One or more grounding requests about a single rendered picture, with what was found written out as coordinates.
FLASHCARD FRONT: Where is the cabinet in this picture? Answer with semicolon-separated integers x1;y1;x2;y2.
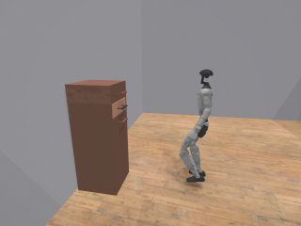
65;80;129;196

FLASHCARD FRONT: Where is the left robot thigh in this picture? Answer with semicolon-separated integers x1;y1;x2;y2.
180;126;206;155

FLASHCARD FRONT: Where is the robot left forearm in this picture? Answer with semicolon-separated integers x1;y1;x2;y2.
194;108;210;133

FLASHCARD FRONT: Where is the right robot foot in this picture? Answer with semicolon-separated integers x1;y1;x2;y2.
189;170;206;177

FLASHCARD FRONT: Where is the left robot hand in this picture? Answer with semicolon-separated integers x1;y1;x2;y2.
184;131;198;148

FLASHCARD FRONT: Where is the left robot upper arm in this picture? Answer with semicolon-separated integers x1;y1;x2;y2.
200;89;212;114

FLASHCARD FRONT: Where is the drawer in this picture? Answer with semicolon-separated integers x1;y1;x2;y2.
112;97;126;119

